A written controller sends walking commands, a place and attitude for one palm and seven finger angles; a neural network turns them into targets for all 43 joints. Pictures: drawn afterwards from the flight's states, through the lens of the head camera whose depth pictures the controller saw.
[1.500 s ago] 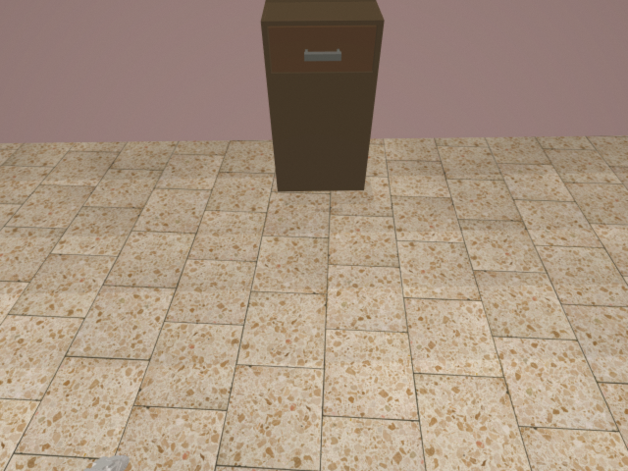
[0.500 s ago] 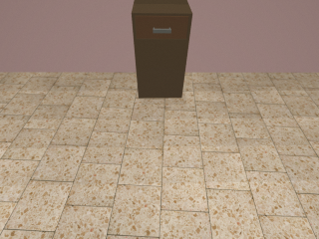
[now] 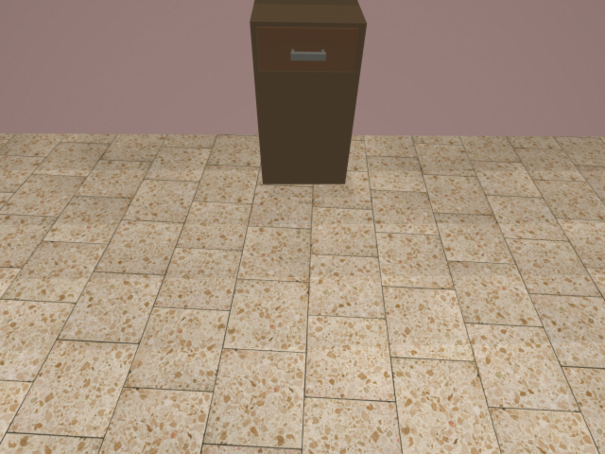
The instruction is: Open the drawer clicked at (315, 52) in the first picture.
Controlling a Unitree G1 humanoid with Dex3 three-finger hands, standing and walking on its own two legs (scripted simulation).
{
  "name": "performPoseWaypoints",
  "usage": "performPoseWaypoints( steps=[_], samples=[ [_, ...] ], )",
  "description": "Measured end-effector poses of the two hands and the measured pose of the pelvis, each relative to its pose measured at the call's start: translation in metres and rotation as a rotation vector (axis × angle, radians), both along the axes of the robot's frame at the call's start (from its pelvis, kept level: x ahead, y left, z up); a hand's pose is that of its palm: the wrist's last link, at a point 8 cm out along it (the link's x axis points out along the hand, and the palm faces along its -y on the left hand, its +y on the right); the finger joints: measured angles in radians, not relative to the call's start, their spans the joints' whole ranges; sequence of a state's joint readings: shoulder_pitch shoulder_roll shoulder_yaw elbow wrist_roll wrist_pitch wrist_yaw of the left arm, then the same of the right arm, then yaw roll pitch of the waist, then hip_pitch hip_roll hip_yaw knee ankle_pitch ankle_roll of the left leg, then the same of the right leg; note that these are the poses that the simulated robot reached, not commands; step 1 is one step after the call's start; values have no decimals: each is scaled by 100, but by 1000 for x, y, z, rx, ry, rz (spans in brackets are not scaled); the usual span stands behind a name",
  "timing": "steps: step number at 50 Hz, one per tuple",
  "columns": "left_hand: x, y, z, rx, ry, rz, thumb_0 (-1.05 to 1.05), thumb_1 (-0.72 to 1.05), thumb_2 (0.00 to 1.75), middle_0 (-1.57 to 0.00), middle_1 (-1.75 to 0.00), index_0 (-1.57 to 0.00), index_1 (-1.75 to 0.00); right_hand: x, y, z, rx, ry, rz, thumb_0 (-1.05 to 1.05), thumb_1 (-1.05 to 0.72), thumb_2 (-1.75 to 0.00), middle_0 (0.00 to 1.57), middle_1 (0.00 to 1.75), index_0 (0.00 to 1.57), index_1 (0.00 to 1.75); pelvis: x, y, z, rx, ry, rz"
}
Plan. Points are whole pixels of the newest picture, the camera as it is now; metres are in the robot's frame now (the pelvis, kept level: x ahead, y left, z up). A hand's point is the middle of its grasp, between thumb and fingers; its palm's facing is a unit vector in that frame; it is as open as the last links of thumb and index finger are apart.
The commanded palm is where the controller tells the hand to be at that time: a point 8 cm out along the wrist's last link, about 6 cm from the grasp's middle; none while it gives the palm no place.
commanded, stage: walk to a spot facing it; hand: left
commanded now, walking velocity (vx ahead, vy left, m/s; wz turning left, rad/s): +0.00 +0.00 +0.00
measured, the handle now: (308, 53) +1.49 +0.07 -0.10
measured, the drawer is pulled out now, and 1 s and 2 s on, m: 0.00 0.00 0.00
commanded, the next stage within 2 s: turn to face it in 1.82 s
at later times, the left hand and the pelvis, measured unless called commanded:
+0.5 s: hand out of the picture +0.04 +0.15 -0.18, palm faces -0.04 -0.98 -0.18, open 7.4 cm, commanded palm none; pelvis +0.08 -0.02 -0.01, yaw -8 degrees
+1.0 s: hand (224, 322) +0.38 +0.18 -0.17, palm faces -0.26 -0.94 -0.21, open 7.4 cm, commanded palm none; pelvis +0.27 +0.00 -0.01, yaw -20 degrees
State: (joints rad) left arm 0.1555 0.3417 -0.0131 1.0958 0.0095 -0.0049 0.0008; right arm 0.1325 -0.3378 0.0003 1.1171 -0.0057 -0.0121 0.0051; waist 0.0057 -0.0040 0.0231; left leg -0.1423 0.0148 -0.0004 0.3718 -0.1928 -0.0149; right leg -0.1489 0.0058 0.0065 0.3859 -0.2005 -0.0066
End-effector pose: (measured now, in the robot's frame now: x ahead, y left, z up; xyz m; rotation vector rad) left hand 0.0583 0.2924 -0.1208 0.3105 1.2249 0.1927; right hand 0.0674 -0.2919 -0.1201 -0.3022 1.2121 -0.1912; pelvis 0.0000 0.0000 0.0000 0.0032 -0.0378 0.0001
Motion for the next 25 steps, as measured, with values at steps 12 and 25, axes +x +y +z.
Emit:
performPoseWaypoints(
  steps=[12, 25],
  samples=[
    [-13, -23, -17, -58, 81, 0, 1, 91, 90, -20, -30, -20, -30, -17, 21, -18, 63, 22, -61, 1, -91, -90, 20, 30, 20, 30, 17, -1, -7, 4, 16, -61],
    [-23, -95, -27, -149, 218, 43, 0, 91, 90, -20, -30, -20, -30, -15, 28, -37, 149, 145, -189, 1, -91, -90, 20, 30, 20, 30, 80, -25, -12, 1, 29, -138]
  ],
)
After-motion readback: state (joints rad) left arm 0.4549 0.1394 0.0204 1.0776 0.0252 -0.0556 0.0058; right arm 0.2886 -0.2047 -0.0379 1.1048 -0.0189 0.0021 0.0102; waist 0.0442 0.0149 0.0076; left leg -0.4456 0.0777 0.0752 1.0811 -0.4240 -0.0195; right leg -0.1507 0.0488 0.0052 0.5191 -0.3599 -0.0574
